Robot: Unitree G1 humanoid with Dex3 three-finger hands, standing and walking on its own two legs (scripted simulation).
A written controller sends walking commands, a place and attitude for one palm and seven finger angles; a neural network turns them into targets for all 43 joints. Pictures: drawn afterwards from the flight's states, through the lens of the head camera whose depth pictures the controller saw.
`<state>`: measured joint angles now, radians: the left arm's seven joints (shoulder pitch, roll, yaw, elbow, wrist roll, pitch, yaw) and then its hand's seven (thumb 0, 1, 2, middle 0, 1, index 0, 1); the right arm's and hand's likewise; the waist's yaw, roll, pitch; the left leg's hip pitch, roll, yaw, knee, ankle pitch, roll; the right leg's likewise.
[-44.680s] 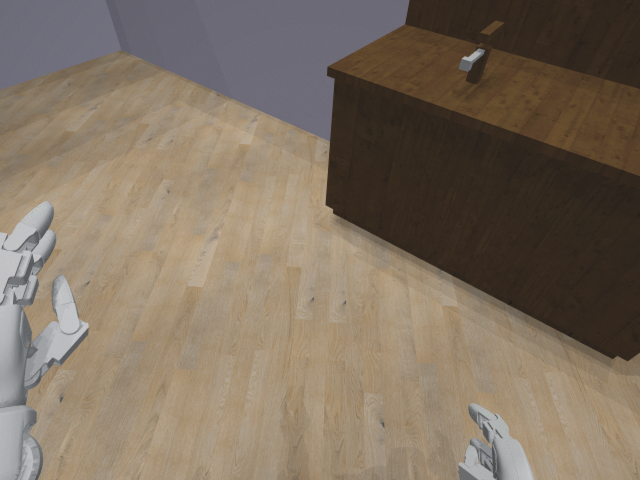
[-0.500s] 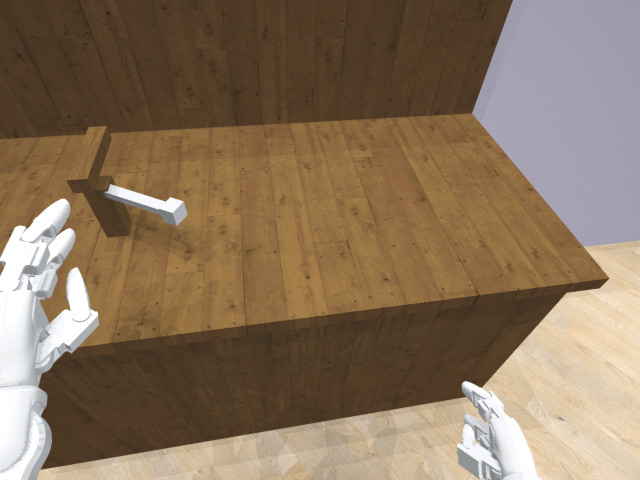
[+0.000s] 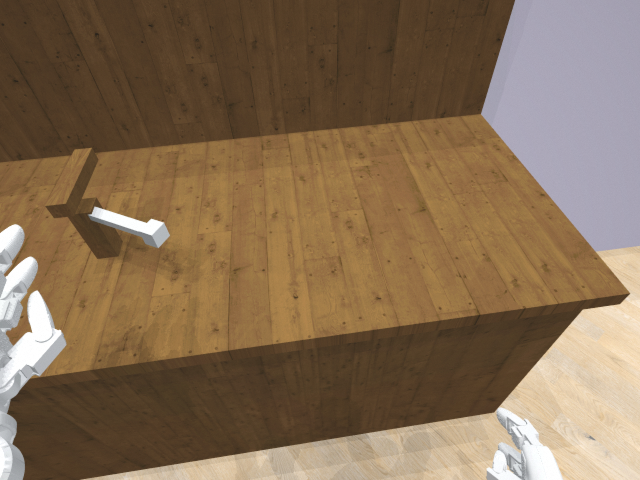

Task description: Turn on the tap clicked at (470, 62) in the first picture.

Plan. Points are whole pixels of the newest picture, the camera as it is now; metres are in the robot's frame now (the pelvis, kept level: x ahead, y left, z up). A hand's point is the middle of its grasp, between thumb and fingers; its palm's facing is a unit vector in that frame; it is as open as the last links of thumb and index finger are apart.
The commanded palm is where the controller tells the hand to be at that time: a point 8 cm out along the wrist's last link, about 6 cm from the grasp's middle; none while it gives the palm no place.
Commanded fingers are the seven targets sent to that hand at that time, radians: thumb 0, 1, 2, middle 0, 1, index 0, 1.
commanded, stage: turn the palm inward beside the body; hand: left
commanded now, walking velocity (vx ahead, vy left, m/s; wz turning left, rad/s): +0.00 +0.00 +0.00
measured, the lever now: (154, 233) +0.42 +0.30 +0.07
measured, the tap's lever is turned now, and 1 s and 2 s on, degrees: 59 59 59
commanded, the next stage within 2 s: reach beside the lever's end, fingers flat in 1.32 s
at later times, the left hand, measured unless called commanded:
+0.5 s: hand (59, 373) +0.17 +0.26 +0.14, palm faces +0.43 -0.89 -0.17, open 7.4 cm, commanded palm +0.12 +0.31 +0.15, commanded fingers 0.00 0.90 0.90 -0.20 -0.30 -0.20 -0.30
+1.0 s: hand (63, 401) +0.15 +0.25 +0.14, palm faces +0.44 -0.89 -0.13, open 7.4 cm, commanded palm +0.10 +0.29 +0.15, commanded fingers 0.00 0.90 0.90 -0.20 -0.30 -0.20 -0.30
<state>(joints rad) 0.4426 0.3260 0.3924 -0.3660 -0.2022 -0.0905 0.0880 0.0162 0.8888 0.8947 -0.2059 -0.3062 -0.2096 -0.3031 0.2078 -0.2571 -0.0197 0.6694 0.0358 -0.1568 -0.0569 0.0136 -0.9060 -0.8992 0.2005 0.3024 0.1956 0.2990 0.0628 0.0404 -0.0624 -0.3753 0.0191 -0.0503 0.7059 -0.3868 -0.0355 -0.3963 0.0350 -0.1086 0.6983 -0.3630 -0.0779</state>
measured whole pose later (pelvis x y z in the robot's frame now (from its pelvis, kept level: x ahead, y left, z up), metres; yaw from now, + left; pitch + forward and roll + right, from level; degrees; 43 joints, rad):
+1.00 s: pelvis -0.02 +0.02 +0.00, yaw +1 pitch +1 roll -1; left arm 0.57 0.23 0.21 -0.51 -0.25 0.01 0.15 0.02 0.90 0.90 -0.20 -0.31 -0.20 -0.30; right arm 0.22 -0.24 0.04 0.62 0.05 -0.28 -0.08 0.01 -0.90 -0.90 0.20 0.30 0.20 0.30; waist 0.07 0.06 -0.06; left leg -0.38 -0.01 -0.07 0.73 -0.36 -0.01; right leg -0.38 0.01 -0.12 0.69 -0.33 -0.06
